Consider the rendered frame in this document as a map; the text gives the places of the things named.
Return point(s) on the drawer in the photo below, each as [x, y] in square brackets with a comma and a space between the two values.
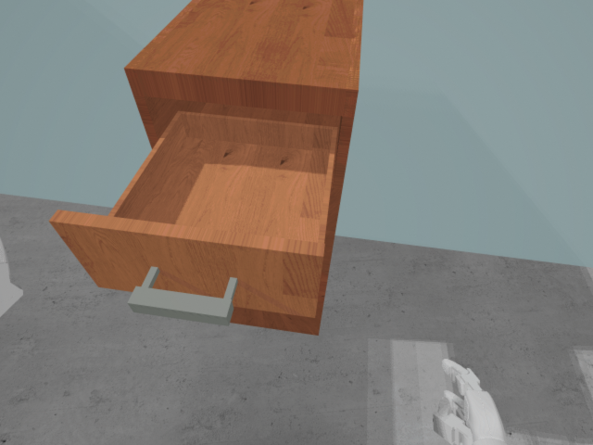
[218, 197]

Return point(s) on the handle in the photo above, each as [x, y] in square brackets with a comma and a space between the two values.
[178, 305]

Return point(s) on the robot right hand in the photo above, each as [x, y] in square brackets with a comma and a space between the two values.
[475, 417]

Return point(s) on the robot left hand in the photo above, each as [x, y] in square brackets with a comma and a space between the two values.
[9, 293]

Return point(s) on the cabinet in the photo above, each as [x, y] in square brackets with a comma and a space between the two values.
[277, 60]

